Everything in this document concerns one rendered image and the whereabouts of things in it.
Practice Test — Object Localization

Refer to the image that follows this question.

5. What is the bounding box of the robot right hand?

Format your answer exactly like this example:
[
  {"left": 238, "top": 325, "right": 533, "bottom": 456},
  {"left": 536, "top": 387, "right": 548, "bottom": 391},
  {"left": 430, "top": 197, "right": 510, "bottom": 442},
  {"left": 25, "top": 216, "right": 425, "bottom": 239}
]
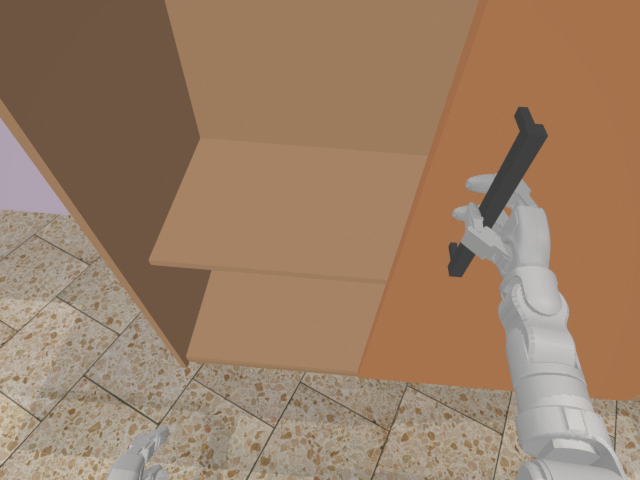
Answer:
[{"left": 452, "top": 174, "right": 551, "bottom": 279}]

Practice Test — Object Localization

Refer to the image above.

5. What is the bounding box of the handle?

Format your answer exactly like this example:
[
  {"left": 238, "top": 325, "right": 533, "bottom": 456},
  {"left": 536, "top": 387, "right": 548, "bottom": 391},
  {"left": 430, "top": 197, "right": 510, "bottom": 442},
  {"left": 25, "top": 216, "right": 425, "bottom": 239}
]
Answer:
[{"left": 448, "top": 107, "right": 548, "bottom": 277}]

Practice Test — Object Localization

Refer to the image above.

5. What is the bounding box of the wardrobe door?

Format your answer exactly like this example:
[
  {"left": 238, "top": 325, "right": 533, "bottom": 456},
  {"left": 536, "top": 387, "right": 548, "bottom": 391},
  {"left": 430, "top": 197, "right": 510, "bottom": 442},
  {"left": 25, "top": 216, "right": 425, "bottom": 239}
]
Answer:
[{"left": 358, "top": 0, "right": 640, "bottom": 401}]

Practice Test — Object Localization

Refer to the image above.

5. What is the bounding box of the robot left hand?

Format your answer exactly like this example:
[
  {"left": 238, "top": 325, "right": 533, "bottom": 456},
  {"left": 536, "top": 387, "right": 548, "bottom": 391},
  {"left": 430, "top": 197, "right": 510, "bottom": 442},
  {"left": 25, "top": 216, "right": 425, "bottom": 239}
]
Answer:
[{"left": 106, "top": 427, "right": 169, "bottom": 480}]

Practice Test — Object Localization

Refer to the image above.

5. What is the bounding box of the robot right upper arm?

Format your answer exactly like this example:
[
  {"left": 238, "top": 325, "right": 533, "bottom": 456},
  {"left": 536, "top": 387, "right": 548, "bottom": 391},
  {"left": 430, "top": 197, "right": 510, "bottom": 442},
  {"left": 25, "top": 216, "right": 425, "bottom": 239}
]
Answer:
[{"left": 517, "top": 458, "right": 624, "bottom": 480}]

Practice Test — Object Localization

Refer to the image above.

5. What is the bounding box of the robot right forearm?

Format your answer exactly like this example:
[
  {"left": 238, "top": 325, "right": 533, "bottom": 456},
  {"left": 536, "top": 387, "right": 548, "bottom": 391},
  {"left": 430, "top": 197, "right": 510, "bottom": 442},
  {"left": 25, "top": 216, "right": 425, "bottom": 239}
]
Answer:
[{"left": 498, "top": 266, "right": 628, "bottom": 480}]

